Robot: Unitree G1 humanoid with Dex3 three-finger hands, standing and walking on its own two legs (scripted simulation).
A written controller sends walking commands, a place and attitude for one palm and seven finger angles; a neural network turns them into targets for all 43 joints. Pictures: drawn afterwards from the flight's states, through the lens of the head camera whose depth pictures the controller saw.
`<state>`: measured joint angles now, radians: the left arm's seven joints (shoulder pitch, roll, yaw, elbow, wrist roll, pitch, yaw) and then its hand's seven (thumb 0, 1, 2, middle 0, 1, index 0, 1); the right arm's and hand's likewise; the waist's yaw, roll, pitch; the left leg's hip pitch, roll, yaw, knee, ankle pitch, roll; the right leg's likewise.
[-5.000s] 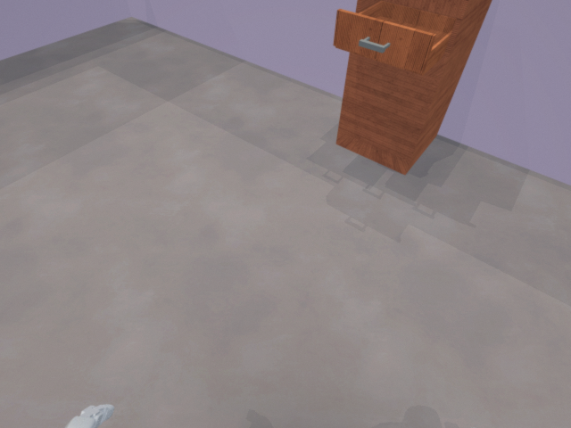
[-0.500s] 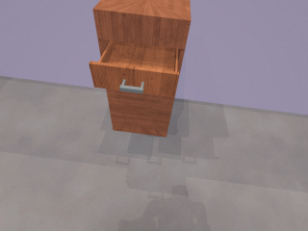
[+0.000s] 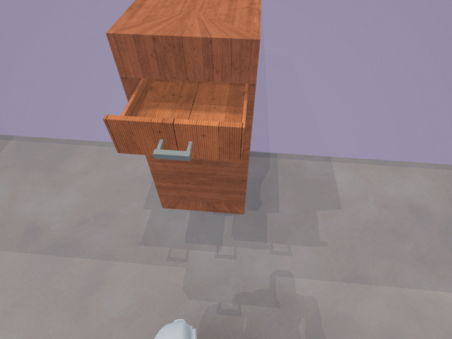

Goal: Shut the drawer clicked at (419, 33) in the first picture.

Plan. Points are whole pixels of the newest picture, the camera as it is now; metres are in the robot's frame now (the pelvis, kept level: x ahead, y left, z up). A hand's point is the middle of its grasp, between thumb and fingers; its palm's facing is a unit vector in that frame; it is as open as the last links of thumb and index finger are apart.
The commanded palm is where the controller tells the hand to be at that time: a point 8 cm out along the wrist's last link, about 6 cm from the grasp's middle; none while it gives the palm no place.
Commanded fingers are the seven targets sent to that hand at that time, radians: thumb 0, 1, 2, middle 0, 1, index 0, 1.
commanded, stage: take the last steps up to it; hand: left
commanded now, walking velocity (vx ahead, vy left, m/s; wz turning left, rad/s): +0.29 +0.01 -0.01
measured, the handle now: (173, 149) +0.60 +0.18 -0.07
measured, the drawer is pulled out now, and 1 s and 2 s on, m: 0.21 0.21 0.21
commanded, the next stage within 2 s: come to a stop and stand still in 0.38 s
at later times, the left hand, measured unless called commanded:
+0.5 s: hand (142, 296) +0.23 +0.20 -0.16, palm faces -0.01 -0.97 -0.22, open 7.3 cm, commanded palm none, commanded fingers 0.00 0.90 0.90 -0.20 -0.30 -0.20 -0.30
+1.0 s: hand (117, 311) +0.21 +0.26 -0.19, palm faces +0.06 -0.97 -0.22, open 7.3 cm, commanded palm none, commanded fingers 0.00 0.90 0.90 -0.20 -0.30 -0.20 -0.30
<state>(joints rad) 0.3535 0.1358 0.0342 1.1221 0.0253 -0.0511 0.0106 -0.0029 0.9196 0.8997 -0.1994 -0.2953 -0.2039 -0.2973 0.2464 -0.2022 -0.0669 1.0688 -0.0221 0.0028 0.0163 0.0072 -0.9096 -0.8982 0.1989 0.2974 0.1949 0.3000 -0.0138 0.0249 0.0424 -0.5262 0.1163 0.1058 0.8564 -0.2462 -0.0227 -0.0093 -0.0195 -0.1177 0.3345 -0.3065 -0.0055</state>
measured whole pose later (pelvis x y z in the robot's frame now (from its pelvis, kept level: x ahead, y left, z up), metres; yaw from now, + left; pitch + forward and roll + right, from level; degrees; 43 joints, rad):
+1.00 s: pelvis +0.16 +0.06 -0.01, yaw +0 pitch -2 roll -1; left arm 0.18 0.22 0.07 1.04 0.02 0.06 0.03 0.00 0.91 0.90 -0.20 -0.30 -0.20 -0.30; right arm 0.17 -0.17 -0.04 1.01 -0.02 0.02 -0.02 0.00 -0.91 -0.90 0.20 0.30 0.20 0.30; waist 0.01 -0.04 0.07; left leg -0.27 0.02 0.06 0.56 -0.26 0.02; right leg -0.36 -0.07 -0.03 0.73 -0.40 0.03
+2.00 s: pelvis +0.13 -0.01 +0.00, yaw -1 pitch -1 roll -1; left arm 0.32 0.08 0.01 1.14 0.02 -0.02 0.05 0.00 0.91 0.90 -0.20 -0.30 -0.20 -0.30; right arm 0.28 -0.13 -0.02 1.15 -0.01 0.02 -0.04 0.00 -0.91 -0.90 0.20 0.30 0.20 0.30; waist 0.00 0.03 0.05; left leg -0.26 0.09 0.00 0.53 -0.23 -0.05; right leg -0.12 0.03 -0.07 0.42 -0.28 -0.03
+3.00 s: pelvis +0.18 +0.01 -0.02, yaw +0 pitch +0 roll -1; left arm 0.39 0.13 0.01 1.11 0.03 -0.03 0.03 0.00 0.90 0.90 -0.20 -0.30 -0.20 -0.30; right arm 0.30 -0.15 -0.02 1.11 -0.02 0.00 -0.02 0.01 -0.91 -0.90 0.20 0.30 0.20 0.30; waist 0.01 -0.01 0.03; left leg -0.34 0.03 0.10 0.77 -0.48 0.05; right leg -0.13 -0.01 -0.07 0.55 -0.42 -0.01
